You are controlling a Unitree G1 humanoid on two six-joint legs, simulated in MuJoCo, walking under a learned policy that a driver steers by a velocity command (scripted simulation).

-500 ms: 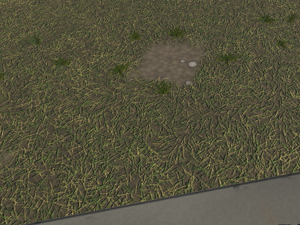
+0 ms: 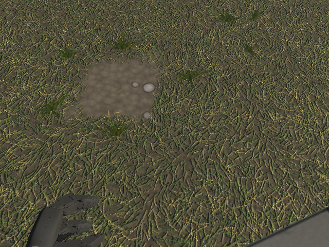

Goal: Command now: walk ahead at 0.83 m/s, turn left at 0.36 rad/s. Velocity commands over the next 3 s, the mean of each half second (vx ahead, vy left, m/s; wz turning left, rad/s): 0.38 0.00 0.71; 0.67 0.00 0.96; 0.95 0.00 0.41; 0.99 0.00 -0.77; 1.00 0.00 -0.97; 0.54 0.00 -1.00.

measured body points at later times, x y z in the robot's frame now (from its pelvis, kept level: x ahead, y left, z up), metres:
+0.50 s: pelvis +0.31 +0.04 +0.00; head +0.36 +0.07 +0.45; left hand +0.40 +0.35 -0.10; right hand +0.55 -0.19 -0.08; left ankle +0.41 +0.12 -0.71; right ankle +0.23 -0.13 -0.60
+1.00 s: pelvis +0.56 +0.09 +0.03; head +0.58 +0.09 +0.48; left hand +0.42 +0.36 -0.06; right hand +0.89 +0.02 -0.05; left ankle +0.46 +0.15 -0.63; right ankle +0.64 -0.01 -0.71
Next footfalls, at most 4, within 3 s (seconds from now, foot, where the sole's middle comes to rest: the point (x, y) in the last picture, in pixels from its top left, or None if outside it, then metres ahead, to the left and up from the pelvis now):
0.40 left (119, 244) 0.45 0.13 -0.75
0.88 right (144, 188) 0.67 0.02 -0.75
1.34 left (37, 188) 0.70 0.46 -0.75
1.78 right None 1.04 0.78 -0.75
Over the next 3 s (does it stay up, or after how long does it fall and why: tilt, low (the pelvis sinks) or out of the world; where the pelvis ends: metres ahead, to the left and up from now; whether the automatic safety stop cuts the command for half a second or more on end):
stays up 1.75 1.15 0.02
